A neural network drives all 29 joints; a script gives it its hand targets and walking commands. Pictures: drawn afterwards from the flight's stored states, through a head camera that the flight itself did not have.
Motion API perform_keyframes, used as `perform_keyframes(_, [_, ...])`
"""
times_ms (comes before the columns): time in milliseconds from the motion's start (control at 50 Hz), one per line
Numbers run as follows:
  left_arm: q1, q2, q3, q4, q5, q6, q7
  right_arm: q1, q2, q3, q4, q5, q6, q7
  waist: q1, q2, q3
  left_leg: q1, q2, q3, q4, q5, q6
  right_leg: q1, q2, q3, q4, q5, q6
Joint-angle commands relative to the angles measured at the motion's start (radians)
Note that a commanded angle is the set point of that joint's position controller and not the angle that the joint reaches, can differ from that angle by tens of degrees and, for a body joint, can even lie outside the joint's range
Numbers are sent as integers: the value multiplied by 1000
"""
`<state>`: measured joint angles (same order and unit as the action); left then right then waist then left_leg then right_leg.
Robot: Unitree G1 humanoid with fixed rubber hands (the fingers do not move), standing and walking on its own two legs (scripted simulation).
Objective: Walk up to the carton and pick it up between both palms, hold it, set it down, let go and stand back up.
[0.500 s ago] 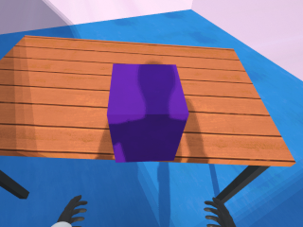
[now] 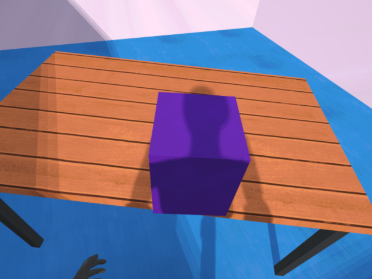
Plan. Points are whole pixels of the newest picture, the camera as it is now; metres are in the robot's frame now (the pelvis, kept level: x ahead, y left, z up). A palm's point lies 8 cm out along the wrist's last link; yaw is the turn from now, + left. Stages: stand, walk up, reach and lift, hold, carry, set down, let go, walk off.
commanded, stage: stand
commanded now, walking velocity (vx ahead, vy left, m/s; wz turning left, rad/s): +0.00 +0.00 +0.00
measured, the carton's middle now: (193, 156) +0.43 -0.02 +0.01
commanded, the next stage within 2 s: none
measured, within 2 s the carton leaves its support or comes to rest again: neither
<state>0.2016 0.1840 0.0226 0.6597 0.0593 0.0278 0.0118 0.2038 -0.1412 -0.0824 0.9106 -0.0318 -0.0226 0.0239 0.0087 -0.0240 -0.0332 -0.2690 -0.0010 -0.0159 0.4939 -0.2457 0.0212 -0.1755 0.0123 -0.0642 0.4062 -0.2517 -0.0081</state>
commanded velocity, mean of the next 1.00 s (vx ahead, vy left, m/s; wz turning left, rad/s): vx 0.00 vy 0.00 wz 0.00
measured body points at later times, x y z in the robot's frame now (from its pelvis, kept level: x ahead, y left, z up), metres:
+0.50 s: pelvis +0.04 +0.01 +0.00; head +0.03 +0.02 +0.45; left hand -0.02 +0.22 -0.17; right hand +0.04 -0.21 -0.16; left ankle +0.01 +0.10 -0.74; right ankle -0.02 -0.12 -0.74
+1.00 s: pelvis +0.00 -0.01 +0.00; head -0.01 +0.00 +0.45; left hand -0.07 +0.19 -0.17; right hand -0.02 -0.21 -0.16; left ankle +0.01 +0.10 -0.74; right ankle -0.02 -0.12 -0.74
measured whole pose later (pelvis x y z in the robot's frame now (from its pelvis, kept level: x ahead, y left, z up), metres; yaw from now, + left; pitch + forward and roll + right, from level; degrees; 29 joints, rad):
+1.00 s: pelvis +0.00 -0.01 +0.00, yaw +5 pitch -2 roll -1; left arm 0.34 0.11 -0.01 1.19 0.02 0.00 0.05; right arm 0.36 -0.10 0.01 1.14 -0.01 0.00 -0.04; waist 0.00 -0.01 0.01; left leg -0.23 -0.05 -0.09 0.51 -0.24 0.02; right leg -0.12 -0.03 -0.14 0.46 -0.30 -0.01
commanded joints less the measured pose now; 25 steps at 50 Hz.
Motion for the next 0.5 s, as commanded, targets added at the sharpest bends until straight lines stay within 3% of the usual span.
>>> perform_keyframes(0, [29, 83, 35, 13, -18, -98, 8, 33, -113, -16, -46, 9, -38, 2, 1, 61, -50, -25, 79, -130, -82, 198, 49, 76, -106, 112, -63, 132, -35])
perform_keyframes(20, [60, 75, 32, 36, -24, -102, 10, 36, -111, -7, -33, 7, -40, 0, 19, 81, -78, -1, 83, -128, -68, 300, 56, 90, -107, 97, -54, 195, -31])
perform_keyframes(40, [51, 110, 36, 60, -19, -102, 16, 53, -110, -4, -25, 10, -40, -5, 7, 60, -58, 0, 82, -127, -66, 313, 59, 87, -113, 85, -46, 191, -31])
perform_keyframes(60, [67, 79, 34, 92, -25, -100, 19, 90, -122, -5, -8, 8, -42, -9, 9, 69, -83, 17, 88, -139, -60, 366, 61, 122, -110, 77, -43, 214, -32])
perform_keyframes(80, [83, 98, 39, 116, -30, -96, 21, 103, -137, -10, 16, 11, -38, -13, 13, 43, -85, 9, 89, -143, -66, 382, 63, 132, -109, 60, -43, 202, -27])
perform_keyframes(100, [81, 79, 34, 135, -36, -94, 21, 120, -146, -13, 21, 10, -36, -17, 9, 80, -76, 11, 80, -141, -78, 369, 60, 136, -106, 61, -51, 192, -21])
perform_keyframes(140, [133, 102, 37, 193, -37, -94, 26, 148, -146, -7, 54, 13, -31, -30, 12, 40, -36, 35, 86, -151, -66, 422, 66, 112, -110, 51, -54, 213, -20])
perform_keyframes(220, [188, 66, 28, 300, -39, -77, 34, 190, -97, 8, 100, 10, -18, -44, 11, 15, 36, 0, 85, -155, -70, 368, 73, 114, -119, 25, -54, 216, -11])
perform_keyframes(240, [184, 68, 28, 320, -36, -72, 36, 208, -78, 10, 110, 17, -17, -45, -4, 6, 31, 12, 82, -146, -72, 361, 66, 106, -119, 22, -42, 225, -17])
perform_keyframes(280, [219, 24, 17, 355, -40, -66, 36, 227, -81, 18, 127, 17, -9, -52, 7, 50, 50, -8, 82, -151, -81, 364, 67, 102, -116, 17, -39, 161, -13])
perform_keyframes(340, [231, 25, 13, 402, -38, -64, 41, 211, -83, 23, 138, 13, -6, -59, 11, 21, 53, 49, 78, -153, -61, 405, 70, 79, -119, 15, -39, 195, -11])
perform_keyframes(360, [235, 36, 16, 421, -42, -64, 44, 248, -87, 24, 149, 15, -8, -61, -5, 52, 0, 62, 89, -167, -61, 456, 68, 111, -112, 19, -16, 182, -9])
perform_keyframes(380, [237, 60, 20, 434, -41, -62, 45, 247, -81, 28, 157, 18, -9, -63, 2, 24, -3, 50, 92, -164, -53, 480, 69, 135, -113, 5, -17, 211, -7])
perform_keyframes(420, [236, 43, 16, 454, -38, -59, 47, 222, -68, 34, 166, 15, -8, -69, -2, 67, 77, 52, 79, -154, -62, 466, 65, 87, -121, 14, -25, 213, -10])
perform_keyframes(440, [235, 43, 10, 466, -39, -54, 44, 238, -69, 39, 173, 20, -5, -71, 0, 46, 71, 35, 84, -164, -69, 456, 71, 96, -113, 7, -27, 173, -6])
perform_keyframes(480, [258, 16, 3, 491, -40, -46, 47, 232, -77, 41, 181, 18, -1, -69, 1, 70, 89, -1, 74, -156, -70, 390, 60, 118, -125, 11, -34, 182, -3])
